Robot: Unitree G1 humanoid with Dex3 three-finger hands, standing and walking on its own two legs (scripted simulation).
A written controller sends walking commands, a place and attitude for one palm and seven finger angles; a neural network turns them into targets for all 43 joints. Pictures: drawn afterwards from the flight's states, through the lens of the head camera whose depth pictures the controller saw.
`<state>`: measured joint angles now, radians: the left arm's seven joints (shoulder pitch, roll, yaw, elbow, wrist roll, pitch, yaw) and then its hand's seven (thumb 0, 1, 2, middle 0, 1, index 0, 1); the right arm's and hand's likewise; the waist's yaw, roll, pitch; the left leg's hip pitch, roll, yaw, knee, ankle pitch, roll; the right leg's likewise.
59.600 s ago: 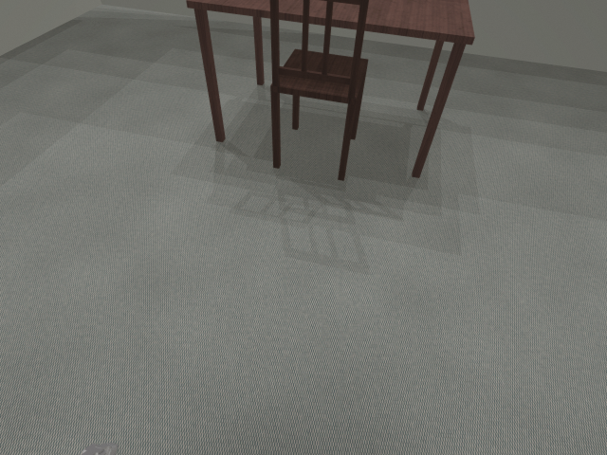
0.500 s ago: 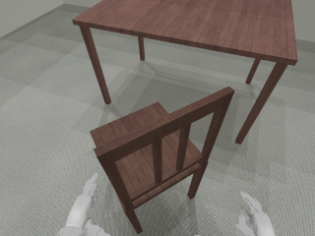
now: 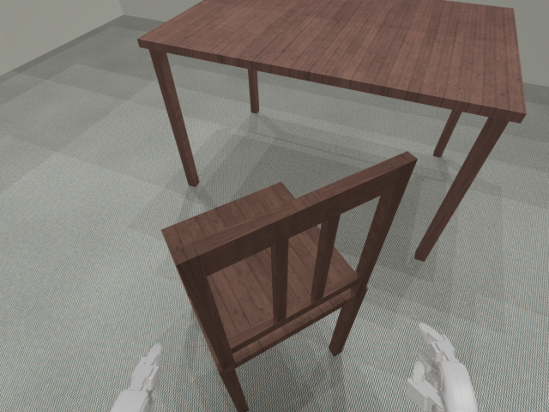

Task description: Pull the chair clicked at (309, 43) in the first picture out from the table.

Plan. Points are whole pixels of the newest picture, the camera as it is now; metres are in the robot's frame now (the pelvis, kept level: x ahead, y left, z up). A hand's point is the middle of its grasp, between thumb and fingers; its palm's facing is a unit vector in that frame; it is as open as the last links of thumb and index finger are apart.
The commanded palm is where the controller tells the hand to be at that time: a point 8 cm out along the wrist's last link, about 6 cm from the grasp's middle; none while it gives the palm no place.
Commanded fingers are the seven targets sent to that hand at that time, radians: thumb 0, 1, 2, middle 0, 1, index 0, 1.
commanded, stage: draw the hand back to the body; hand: left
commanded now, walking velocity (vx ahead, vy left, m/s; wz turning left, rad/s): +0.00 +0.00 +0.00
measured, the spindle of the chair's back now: (279, 283) +0.34 +0.01 -0.03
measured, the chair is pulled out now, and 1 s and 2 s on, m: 0.58 0.58 0.58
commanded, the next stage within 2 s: step back with the hand held close in 1.58 s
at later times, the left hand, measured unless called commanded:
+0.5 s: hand (122, 381) +0.16 +0.17 +0.09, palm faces +0.03 -1.00 -0.09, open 17.4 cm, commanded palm +0.11 +0.24 +0.11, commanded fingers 0.00 -0.33 0.31 -0.03 -0.05 -0.03 -0.05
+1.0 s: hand (37, 303) +0.20 +0.24 +0.17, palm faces +0.39 -0.82 -0.42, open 12.3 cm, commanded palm +0.15 +0.29 +0.20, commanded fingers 0.00 0.57 0.74 -0.16 -0.23 -0.16 -0.23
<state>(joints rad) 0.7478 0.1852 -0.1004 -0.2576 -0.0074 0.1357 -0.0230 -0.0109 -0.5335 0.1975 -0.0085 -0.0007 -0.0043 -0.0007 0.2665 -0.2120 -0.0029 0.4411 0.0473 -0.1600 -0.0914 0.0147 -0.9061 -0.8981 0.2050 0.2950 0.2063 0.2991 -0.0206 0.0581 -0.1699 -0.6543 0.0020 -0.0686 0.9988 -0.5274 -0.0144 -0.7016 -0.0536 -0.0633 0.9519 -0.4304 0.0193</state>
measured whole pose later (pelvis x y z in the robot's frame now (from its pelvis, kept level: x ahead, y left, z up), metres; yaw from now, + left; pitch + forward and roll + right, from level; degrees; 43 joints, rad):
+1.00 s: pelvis +0.03 +0.00 +0.05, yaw -1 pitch -3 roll -1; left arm 0.58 0.31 0.22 -0.42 -0.03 -0.02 0.16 0.00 0.23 0.57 -0.12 -0.16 -0.12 -0.16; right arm 0.20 -0.21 0.04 0.59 0.03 -0.17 -0.10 0.01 -0.91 -0.90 0.20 0.29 0.21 0.30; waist 0.06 0.08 -0.02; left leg -0.13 0.01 -0.04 0.55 -0.37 -0.01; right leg -0.19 -0.04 -0.05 0.54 -0.29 0.03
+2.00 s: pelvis +0.00 +0.01 +0.06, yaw -3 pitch -1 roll +0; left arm 0.56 0.38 0.39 -0.45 -0.04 -0.15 0.13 0.01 0.89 0.89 -0.21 -0.30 -0.21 -0.30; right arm 0.16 -0.22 -0.01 0.60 0.01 -0.07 -0.06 0.01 -0.91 -0.90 0.20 0.29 0.21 0.30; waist 0.00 0.03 0.04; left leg -0.17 0.00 0.00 0.46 -0.27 0.00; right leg -0.25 -0.04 -0.01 0.44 -0.17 0.04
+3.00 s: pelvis -0.08 +0.01 +0.04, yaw -1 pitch +3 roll -2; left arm 0.56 0.45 0.49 -0.56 -0.03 -0.22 0.17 0.01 0.89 0.89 -0.22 -0.30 -0.21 -0.30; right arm 0.20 -0.17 -0.02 0.62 0.00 -0.14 -0.07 0.01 -0.91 -0.90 0.20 0.29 0.21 0.30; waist -0.01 -0.02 0.00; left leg -0.45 0.02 -0.05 0.65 -0.24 0.00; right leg -0.40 -0.01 -0.01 0.67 -0.26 0.01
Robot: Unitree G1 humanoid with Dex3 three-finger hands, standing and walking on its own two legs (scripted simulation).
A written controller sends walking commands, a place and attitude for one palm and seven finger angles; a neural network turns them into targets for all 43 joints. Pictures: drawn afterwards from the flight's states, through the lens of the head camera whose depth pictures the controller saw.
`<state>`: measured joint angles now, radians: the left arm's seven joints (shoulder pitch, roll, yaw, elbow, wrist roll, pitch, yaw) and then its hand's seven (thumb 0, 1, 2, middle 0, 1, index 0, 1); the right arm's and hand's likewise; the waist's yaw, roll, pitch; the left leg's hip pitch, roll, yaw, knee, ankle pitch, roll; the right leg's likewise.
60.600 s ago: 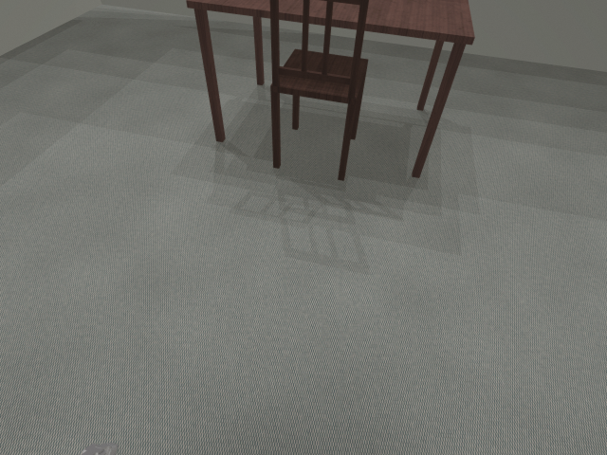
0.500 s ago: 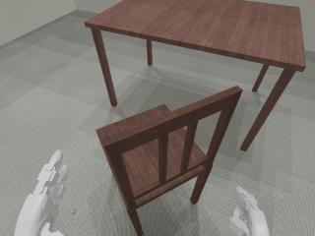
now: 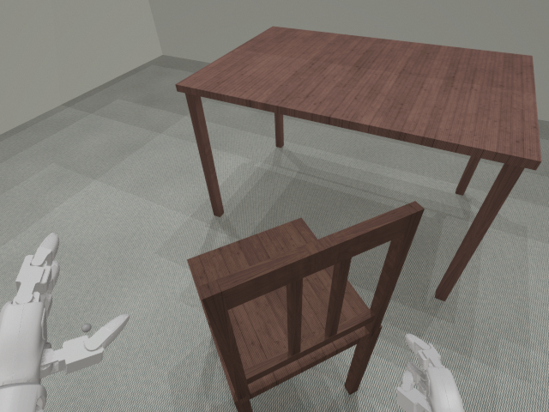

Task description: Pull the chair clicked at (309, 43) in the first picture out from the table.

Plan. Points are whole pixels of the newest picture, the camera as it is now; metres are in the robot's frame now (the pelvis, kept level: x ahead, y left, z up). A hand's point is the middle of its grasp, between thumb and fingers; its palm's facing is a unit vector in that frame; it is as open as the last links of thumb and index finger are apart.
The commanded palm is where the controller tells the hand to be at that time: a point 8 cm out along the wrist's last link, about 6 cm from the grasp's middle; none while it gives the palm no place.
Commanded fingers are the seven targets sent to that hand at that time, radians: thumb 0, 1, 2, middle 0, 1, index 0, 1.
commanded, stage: draw the hand back to the body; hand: left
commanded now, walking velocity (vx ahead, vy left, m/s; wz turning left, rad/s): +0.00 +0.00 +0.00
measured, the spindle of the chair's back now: (294, 318) +0.31 +0.01 -0.08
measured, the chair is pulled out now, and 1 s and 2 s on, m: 0.58 0.58 0.58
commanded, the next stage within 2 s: step back with the hand held close in 0.58 s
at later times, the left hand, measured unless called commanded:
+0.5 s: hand (75, 292) +0.19 +0.25 +0.16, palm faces +0.45 -0.79 -0.41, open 7.5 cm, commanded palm +0.14 +0.29 +0.18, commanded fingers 0.00 0.90 0.90 -0.20 -0.30 -0.20 -0.30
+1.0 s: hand (63, 306) +0.18 +0.26 +0.15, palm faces +0.35 -0.79 -0.50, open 7.4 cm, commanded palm +0.12 +0.30 +0.18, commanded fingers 0.00 0.90 0.90 -0.20 -0.30 -0.20 -0.30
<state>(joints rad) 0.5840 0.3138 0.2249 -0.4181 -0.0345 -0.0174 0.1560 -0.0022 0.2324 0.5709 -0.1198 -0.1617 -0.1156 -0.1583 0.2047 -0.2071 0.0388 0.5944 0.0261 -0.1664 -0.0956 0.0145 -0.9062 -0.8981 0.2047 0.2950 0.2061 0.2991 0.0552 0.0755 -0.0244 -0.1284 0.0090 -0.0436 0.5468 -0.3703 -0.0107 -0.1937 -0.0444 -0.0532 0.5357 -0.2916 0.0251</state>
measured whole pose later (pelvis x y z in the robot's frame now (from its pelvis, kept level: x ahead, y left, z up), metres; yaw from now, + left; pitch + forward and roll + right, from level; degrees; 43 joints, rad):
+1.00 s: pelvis -0.03 +0.01 +0.01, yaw -2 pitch -1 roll +0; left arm 0.56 0.38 0.39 -0.45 -0.04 -0.15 0.13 0.01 0.89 0.89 -0.21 -0.30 -0.21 -0.30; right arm 0.16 -0.22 -0.01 0.60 0.01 -0.07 -0.06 0.01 -0.91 -0.90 0.20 0.29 0.21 0.30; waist 0.00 0.03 0.04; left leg -0.17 0.00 0.00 0.46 -0.27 0.00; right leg -0.25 -0.04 -0.01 0.44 -0.17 0.04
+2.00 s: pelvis -0.10 +0.01 -0.01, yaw +0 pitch +3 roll -2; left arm 0.56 0.45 0.49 -0.56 -0.03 -0.22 0.17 0.01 0.89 0.89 -0.22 -0.30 -0.21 -0.30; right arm 0.20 -0.17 -0.02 0.62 0.00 -0.14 -0.07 0.01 -0.91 -0.90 0.20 0.29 0.21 0.30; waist -0.01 -0.02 0.00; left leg -0.45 0.02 -0.05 0.65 -0.24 0.00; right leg -0.40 -0.01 -0.01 0.67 -0.26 0.01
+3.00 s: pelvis -0.27 -0.03 +0.00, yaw +1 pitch -1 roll +0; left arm 0.59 0.43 0.44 -0.48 -0.01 -0.20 0.15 0.01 0.89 0.89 -0.22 -0.30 -0.21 -0.30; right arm 0.33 -0.23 -0.03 0.64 0.03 -0.18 -0.06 0.01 -0.91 -0.90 0.20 0.29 0.20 0.30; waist -0.03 -0.03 -0.03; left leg -0.24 0.00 0.02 0.54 -0.29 0.02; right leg -0.25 -0.03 -0.05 0.51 -0.26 0.01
